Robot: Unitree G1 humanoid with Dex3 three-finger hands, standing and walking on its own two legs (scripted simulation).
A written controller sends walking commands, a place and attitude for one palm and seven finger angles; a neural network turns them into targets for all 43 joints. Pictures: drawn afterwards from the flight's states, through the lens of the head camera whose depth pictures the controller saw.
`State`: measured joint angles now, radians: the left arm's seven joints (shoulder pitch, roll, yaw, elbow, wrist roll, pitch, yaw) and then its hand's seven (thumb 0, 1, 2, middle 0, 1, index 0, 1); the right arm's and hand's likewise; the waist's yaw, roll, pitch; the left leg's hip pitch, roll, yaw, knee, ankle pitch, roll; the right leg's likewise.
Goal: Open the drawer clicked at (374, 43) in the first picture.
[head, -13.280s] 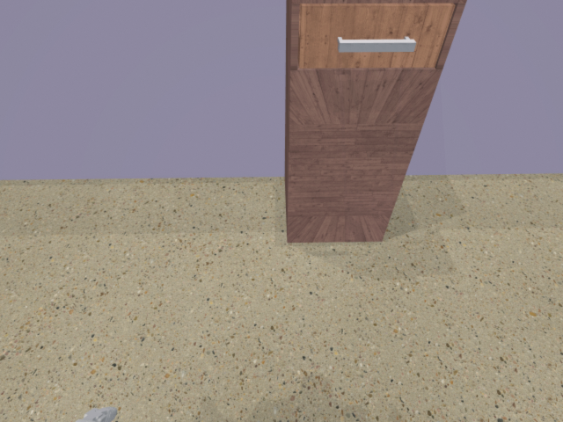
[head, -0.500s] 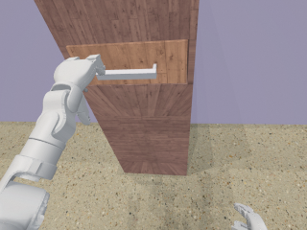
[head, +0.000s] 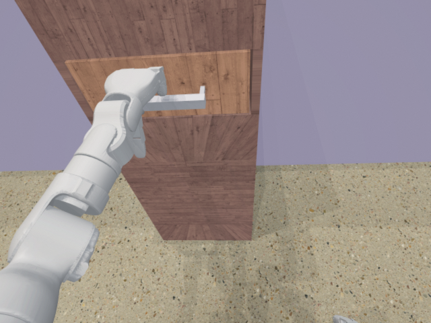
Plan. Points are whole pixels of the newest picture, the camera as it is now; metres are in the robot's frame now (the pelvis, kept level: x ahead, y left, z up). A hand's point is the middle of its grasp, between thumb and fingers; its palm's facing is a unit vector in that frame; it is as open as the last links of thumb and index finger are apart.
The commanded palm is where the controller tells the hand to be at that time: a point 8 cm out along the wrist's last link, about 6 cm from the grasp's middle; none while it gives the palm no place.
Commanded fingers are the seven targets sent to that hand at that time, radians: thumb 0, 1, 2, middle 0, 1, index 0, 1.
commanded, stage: move the hooked fingers above the handle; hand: left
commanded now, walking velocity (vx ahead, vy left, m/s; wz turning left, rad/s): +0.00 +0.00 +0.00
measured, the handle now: (161, 97) +0.55 +0.14 +0.12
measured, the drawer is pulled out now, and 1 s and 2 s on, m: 0.00 0.00 0.00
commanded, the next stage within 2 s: none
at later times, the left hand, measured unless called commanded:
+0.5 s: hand (161, 95) +0.49 +0.12 +0.17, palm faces -0.06 -0.02 -1.00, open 13.6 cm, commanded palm +0.47 +0.14 +0.22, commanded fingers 0.00 -0.50 0.30 -0.30 -1.20 -0.30 -1.20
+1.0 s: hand (169, 81) +0.51 +0.10 +0.19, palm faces +0.05 -0.04 -1.00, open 13.4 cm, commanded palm +0.48 +0.15 +0.23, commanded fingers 0.00 -0.50 0.30 -0.30 -1.20 -0.30 -1.20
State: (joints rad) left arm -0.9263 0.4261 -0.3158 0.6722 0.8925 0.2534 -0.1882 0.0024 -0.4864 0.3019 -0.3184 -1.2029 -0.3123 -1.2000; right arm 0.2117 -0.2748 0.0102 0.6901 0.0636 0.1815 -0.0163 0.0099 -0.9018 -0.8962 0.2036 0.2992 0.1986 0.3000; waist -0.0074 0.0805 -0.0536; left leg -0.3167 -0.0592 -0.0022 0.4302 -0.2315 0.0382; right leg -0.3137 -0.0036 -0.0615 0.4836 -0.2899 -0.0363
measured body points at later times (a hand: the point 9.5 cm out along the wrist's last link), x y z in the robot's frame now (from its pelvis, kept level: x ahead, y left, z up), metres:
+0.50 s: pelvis -0.01 -0.02 +0.00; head +0.02 -0.06 +0.45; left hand +0.49 +0.12 +0.22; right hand +0.05 -0.27 -0.15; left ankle -0.02 +0.10 -0.74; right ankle -0.03 -0.09 -0.74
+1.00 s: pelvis +0.00 -0.01 +0.00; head +0.03 -0.05 +0.44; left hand +0.50 +0.10 +0.24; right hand +0.06 -0.27 -0.15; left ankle -0.02 +0.10 -0.74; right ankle -0.03 -0.09 -0.74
